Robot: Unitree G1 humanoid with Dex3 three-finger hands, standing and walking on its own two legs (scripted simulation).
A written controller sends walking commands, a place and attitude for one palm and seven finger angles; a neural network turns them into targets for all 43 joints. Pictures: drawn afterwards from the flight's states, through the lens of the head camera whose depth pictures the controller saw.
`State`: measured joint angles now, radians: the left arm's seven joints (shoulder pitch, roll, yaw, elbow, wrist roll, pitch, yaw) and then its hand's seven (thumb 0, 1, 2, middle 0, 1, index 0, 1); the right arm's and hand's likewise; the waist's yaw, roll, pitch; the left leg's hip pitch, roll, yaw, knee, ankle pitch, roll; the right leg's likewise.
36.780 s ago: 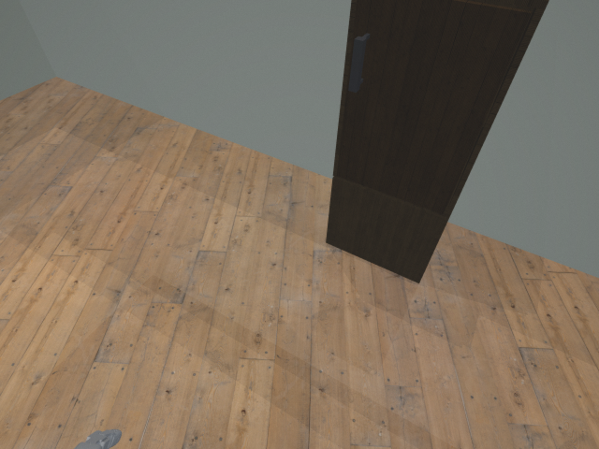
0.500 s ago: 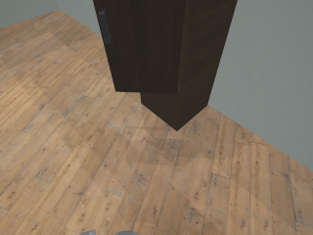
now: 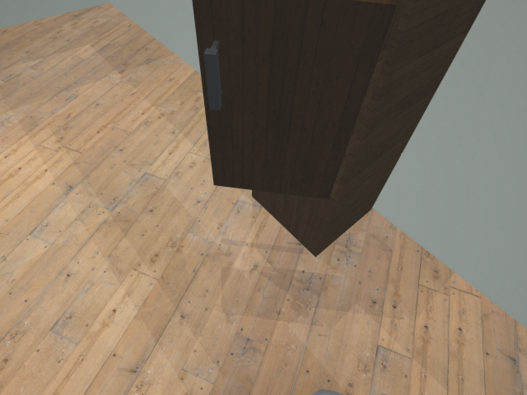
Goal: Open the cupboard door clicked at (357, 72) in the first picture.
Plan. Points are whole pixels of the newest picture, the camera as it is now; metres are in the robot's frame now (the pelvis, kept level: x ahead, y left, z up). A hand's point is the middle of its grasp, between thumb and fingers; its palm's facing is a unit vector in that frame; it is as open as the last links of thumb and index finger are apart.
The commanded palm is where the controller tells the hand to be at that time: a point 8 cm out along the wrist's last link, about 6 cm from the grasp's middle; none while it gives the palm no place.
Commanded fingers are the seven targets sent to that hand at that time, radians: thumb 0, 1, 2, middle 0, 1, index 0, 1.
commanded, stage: take the last steps up to it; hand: left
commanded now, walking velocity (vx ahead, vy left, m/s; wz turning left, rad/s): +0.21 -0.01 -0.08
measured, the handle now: (215, 75) +0.72 +0.19 +0.07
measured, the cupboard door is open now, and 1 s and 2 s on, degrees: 42 42 42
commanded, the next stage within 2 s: come to a stop and stand still in 0.18 s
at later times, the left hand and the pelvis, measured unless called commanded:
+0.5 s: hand (201, 336) +0.23 +0.14 -0.16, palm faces -0.03 -0.98 -0.22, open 7.2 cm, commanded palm none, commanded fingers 0.00 0.90 0.90 -0.20 -0.30 -0.20 -0.30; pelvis +0.13 -0.03 +0.00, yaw -2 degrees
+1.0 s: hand out of the picture +0.12 +0.22 -0.17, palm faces +0.02 -0.98 -0.20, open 7.4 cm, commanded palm none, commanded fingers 0.00 0.90 0.90 -0.20 -0.30 -0.20 -0.30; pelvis +0.11 +0.04 +0.01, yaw -3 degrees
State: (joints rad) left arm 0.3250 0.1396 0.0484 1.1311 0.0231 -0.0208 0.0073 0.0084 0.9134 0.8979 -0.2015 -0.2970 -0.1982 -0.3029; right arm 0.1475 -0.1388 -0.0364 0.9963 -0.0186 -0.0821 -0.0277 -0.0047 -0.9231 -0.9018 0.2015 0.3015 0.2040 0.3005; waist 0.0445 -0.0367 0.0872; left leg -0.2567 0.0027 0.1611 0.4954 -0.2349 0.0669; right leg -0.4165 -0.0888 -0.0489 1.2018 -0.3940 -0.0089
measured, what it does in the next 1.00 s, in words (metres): walks ahead: right foot, then left foot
